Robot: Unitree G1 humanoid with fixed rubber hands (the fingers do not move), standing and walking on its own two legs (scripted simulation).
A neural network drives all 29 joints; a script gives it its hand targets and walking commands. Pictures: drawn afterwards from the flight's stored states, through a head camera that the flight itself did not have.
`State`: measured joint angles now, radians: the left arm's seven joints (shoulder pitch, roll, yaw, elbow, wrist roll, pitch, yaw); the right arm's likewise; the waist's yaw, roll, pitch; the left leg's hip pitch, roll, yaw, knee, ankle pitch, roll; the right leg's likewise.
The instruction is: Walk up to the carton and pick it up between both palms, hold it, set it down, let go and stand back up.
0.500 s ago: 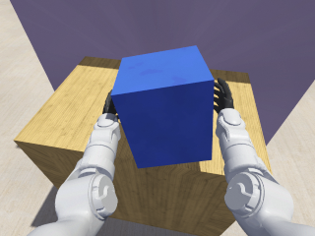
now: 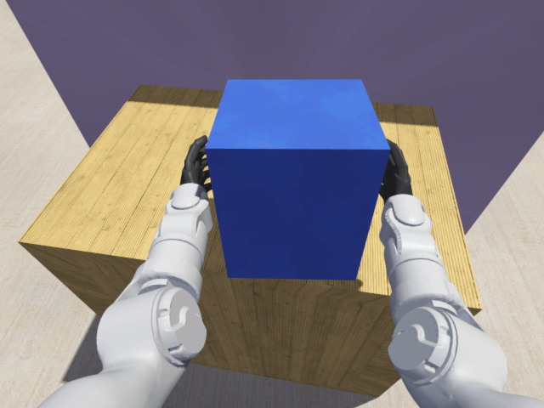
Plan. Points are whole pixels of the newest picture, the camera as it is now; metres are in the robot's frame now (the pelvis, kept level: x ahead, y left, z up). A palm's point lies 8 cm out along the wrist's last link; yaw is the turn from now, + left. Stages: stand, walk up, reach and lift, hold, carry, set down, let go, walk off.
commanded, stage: set down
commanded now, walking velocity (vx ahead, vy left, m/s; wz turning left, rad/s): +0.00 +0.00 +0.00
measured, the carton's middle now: (292, 181) +0.46 +0.00 +0.08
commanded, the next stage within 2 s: none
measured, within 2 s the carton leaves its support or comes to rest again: rests again in 0.46 s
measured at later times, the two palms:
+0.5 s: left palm (186, 169) +0.46 +0.17 +0.12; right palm (392, 177) +0.45 -0.14 +0.11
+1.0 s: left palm (147, 145) +0.45 +0.21 +0.17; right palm (438, 133) +0.45 -0.19 +0.19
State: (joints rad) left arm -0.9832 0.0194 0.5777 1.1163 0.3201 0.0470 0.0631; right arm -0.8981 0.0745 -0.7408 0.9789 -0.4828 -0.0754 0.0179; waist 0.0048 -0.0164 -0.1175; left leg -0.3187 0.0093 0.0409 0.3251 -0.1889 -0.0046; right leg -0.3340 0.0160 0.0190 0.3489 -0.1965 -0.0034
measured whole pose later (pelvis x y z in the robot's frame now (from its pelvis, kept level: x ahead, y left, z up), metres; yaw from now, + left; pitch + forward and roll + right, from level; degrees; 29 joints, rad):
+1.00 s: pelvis -0.04 -0.02 -0.02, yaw +3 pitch +24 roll -1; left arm -1.33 0.41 -0.16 1.35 -0.43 0.16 0.09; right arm -1.30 -0.31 -0.17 1.30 0.24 0.19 -0.05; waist -0.07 -0.02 -0.33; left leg -0.77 0.04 -0.05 0.54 -0.20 -0.04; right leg -0.72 0.04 -0.07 0.49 -0.19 -0.04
